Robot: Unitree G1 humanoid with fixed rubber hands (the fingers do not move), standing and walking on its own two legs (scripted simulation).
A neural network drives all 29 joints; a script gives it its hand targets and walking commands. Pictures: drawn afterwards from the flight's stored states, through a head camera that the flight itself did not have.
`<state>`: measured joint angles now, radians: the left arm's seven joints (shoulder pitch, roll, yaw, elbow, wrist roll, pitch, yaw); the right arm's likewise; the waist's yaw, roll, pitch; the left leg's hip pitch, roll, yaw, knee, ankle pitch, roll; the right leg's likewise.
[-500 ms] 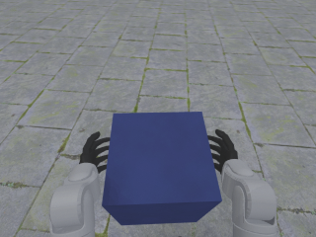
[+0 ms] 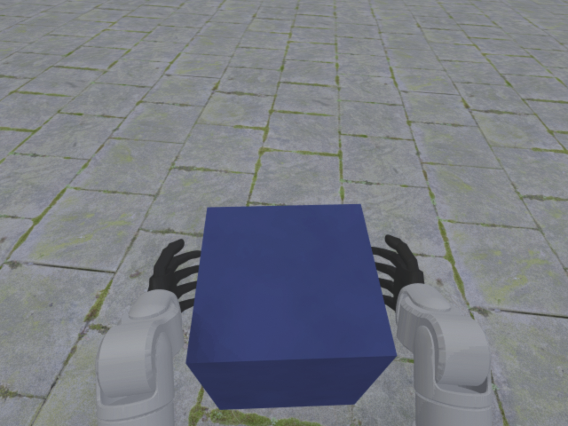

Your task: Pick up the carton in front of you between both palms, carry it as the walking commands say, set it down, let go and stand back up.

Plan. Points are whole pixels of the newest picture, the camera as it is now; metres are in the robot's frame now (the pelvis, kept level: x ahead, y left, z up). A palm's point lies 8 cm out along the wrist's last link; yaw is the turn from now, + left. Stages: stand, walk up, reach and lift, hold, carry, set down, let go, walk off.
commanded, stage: carry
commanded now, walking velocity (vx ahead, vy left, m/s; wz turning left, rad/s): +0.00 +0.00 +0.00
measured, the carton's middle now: (286, 313) +0.27 +0.00 +0.02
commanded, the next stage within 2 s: hold in 1.88 s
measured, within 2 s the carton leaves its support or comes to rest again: neither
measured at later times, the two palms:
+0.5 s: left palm (165, 291) +0.26 +0.16 +0.09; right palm (398, 291) +0.25 -0.14 +0.10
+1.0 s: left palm (168, 319) +0.23 +0.16 +0.07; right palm (399, 318) +0.23 -0.14 +0.07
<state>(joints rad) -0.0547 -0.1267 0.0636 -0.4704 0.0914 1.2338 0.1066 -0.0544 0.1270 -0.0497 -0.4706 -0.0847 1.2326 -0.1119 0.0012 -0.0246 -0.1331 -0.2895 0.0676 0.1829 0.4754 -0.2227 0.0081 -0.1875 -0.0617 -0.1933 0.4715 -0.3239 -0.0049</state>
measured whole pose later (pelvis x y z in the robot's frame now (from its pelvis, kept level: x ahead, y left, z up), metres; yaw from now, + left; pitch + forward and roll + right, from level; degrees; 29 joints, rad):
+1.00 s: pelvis -0.02 +0.01 +0.00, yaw -1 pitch +2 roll +0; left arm -0.09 -0.13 0.07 -0.23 0.17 1.09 0.07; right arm -0.08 0.13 -0.07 -0.23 -0.16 1.09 -0.07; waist 0.00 0.00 -0.11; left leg -0.31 0.07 0.20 0.48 -0.20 0.02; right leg -0.22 -0.07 -0.18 0.49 -0.30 0.00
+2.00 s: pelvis -0.03 +0.00 +0.01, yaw -3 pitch -4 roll +0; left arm -0.16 -0.13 0.13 0.11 0.24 0.73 0.03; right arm -0.18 0.14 -0.14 0.15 -0.24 0.71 -0.02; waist 0.01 -0.01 0.03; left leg -0.17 0.02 0.01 0.38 -0.14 -0.02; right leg -0.09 -0.01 -0.03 0.40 -0.25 -0.01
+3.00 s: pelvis -0.03 +0.02 +0.01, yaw -7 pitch -7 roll +0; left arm -0.29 -0.16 0.23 0.27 0.31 0.73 0.00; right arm -0.29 0.16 -0.25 0.30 -0.30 0.71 0.00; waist 0.01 -0.03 0.03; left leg -0.08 -0.02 -0.03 0.36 -0.16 0.00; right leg -0.03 0.02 0.10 0.38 -0.23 0.01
